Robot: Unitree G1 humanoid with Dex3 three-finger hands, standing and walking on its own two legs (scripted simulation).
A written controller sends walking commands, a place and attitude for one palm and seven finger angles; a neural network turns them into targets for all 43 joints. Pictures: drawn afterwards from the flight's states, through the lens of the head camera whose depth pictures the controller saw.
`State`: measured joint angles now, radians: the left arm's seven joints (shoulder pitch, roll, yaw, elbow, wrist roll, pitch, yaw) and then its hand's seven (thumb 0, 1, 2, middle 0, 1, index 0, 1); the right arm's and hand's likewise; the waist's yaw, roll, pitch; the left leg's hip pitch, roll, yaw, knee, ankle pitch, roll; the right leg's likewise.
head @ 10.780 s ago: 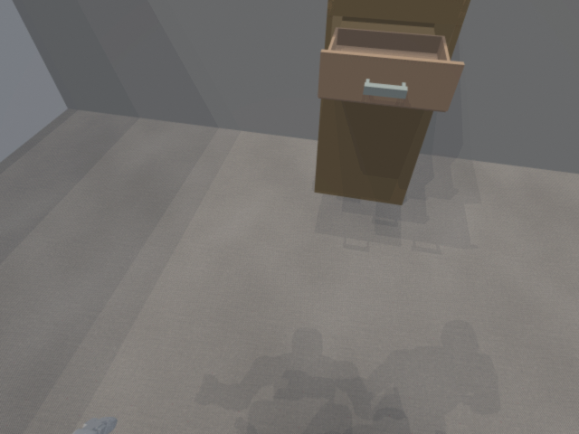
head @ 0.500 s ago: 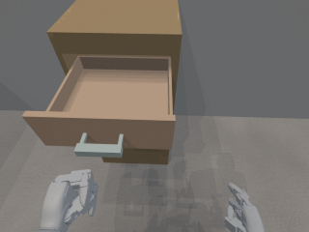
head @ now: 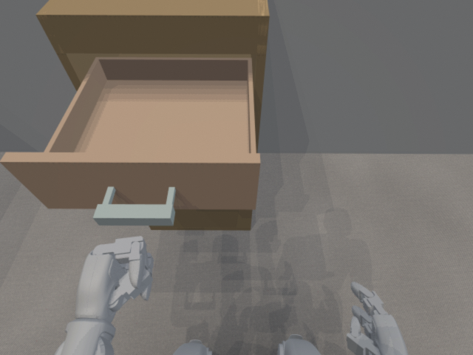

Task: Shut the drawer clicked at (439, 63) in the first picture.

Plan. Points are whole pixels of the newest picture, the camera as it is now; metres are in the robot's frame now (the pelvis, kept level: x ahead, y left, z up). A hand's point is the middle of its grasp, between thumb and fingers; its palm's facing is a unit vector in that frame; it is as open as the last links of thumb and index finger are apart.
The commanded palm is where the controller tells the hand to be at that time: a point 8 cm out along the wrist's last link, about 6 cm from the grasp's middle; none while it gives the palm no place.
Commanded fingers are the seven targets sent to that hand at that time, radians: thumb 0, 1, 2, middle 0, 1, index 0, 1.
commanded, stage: bring the fist close to the handle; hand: left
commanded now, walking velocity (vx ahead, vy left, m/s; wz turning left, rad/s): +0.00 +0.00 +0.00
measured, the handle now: (138, 203) +0.34 +0.18 +0.06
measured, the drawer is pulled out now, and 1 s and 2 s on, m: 0.30 0.29 0.16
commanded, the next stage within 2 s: push the drawer shut in 0.46 s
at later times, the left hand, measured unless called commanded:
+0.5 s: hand (152, 274) +0.23 +0.13 +0.06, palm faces +0.01 -1.00 -0.05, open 3.3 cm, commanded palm +0.21 +0.19 +0.06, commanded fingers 0.00 0.90 0.90 -1.40 -1.60 -1.40 -1.60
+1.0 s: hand (156, 248) +0.27 +0.14 +0.06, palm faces -0.01 -1.00 -0.05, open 3.1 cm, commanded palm +0.26 +0.19 +0.06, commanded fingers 0.00 0.90 0.90 -1.40 -1.60 -1.40 -1.60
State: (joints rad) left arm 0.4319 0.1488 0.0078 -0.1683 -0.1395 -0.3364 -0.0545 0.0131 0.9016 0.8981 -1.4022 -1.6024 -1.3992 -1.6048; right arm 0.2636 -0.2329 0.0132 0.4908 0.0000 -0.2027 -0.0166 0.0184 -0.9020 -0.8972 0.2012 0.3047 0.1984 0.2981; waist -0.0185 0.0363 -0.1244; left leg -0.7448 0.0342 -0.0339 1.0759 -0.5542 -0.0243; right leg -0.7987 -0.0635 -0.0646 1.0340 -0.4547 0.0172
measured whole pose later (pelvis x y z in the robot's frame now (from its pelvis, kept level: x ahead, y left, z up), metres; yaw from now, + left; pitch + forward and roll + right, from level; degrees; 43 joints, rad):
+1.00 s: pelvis +0.00 +0.00 +0.00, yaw +0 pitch +14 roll -1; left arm 0.21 0.17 0.02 0.00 -0.14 -0.33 -0.04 -0.01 0.86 0.93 -1.40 -1.60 -1.40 -1.60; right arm 0.26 -0.24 0.01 0.51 0.00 -0.14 -0.02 0.02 -0.90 -0.90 0.20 0.30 0.20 0.30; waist -0.02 0.04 -0.13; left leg -0.78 0.03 -0.03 1.08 -0.55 -0.02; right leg -0.83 -0.07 -0.06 1.04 -0.45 0.02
